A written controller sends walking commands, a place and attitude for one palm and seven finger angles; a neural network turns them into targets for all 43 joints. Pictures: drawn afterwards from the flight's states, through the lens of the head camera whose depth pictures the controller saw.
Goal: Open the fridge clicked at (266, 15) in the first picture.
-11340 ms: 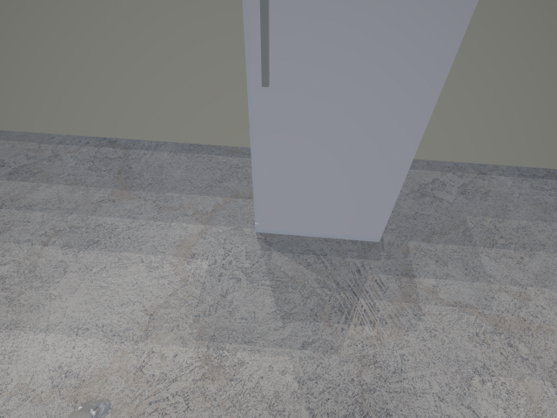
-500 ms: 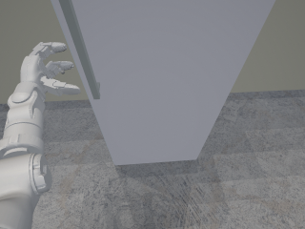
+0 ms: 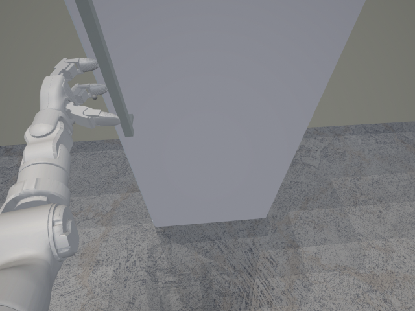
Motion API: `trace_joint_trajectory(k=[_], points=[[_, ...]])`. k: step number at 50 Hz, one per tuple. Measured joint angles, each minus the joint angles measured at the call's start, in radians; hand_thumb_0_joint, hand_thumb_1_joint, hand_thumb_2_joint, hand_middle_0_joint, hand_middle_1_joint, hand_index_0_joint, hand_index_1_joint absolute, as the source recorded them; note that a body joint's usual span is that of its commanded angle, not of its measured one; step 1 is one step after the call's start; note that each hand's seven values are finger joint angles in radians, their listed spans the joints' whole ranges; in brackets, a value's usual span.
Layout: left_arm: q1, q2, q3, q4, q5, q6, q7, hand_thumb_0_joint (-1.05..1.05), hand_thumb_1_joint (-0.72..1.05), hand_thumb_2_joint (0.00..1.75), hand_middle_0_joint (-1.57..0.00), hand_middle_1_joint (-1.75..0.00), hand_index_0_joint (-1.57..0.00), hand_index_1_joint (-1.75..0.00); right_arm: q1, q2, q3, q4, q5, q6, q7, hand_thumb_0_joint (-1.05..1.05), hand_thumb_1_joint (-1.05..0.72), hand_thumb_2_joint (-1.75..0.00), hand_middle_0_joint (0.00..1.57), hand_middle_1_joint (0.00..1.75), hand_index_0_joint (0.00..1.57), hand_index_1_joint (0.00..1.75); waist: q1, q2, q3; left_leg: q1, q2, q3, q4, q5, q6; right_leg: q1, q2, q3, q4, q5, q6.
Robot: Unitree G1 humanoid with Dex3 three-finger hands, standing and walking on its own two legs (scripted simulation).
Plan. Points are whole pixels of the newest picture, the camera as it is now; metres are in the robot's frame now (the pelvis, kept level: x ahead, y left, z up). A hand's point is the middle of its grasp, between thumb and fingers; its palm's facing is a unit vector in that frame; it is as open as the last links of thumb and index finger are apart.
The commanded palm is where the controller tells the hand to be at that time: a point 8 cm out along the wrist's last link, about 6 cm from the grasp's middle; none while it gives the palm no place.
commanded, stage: feel for the door with the fingertips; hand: left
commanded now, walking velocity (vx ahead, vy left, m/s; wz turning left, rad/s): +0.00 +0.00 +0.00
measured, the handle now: (112, 73) +0.53 +0.17 +0.18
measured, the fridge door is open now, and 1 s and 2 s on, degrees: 0 0 0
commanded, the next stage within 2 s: slide the fingers in behind the handle in 0.18 s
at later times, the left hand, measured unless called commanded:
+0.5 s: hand (91, 93) +0.49 +0.21 +0.17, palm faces +0.07 -1.00 +0.01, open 13.6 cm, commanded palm +0.46 +0.25 +0.17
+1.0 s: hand (104, 97) +0.48 +0.18 +0.16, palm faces +0.06 -1.00 +0.01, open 14.0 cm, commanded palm +0.45 +0.23 +0.17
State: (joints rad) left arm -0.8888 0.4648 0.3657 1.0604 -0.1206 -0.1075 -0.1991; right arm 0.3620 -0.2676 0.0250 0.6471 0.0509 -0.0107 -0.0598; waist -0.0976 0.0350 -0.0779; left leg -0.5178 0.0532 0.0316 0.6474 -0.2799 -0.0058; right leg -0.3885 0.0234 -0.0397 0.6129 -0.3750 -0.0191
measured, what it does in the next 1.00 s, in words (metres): stands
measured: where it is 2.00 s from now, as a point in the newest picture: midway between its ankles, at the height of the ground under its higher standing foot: outside the picture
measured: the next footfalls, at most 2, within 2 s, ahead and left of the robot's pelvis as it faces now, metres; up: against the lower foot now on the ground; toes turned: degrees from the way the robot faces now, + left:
none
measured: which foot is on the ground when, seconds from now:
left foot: down 0.00-1.00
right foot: down 0.00-1.00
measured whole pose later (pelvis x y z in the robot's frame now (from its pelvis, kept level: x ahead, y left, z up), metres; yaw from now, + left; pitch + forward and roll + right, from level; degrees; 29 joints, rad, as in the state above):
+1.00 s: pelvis +0.00 +0.01 +0.00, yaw +0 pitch +9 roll -1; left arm -0.88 0.39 0.31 0.99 -0.14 -0.09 -0.15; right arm 0.37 -0.27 0.02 0.66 0.05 -0.03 -0.05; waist -0.08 0.04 -0.08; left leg -0.53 0.05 0.03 0.67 -0.29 0.00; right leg -0.39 0.02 -0.04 0.62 -0.38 -0.01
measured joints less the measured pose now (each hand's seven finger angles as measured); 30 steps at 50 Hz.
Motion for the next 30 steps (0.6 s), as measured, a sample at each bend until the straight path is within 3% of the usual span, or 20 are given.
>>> trace_joint_trajectory(k=[8, 19, 30], points=[[-0.076, 0.029, -0.029, 0.068, -0.010, -0.021, -0.024, -0.01, -0.50, 0.30, -0.30, -1.20, -0.29, -1.20, 0.021, -0.011, -0.006, 0.029, -0.003, -0.006, -0.004, 0.01, -0.91, -0.90, 0.20, 0.30, 0.20, 0.30, -0.003, -0.006, 0.010, -0.037, -0.005, -0.014, 0.015, 0.002, 0.003, -0.027, -0.004, -0.014, 0.006, 0.001, 0.003], [-0.129, 0.032, -0.044, 0.107, -0.001, -0.041, -0.004, -0.01, -0.50, 0.30, -0.36, -1.25, -0.36, -1.27, 0.060, -0.016, -0.014, 0.058, -0.015, -0.018, 0.006, 0.01, -0.91, -0.90, 0.20, 0.30, 0.20, 0.30, -0.012, -0.006, 0.007, -0.082, -0.011, -0.025, 0.041, 0.000, 0.009, -0.062, -0.008, -0.025, 0.021, 0.000, 0.009], [-0.075, 0.006, -0.038, 0.056, -0.008, -0.036, 0.002, -0.01, -0.50, 0.30, -0.32, -1.23, -0.32, -1.23, 0.061, -0.003, -0.006, 0.039, -0.014, -0.024, 0.014, 0.01, -0.91, -0.90, 0.20, 0.30, 0.20, 0.30, -0.013, -0.001, -0.001, -0.074, -0.007, -0.010, 0.042, -0.004, 0.014, -0.060, -0.006, -0.008, 0.023, 0.003, 0.013]])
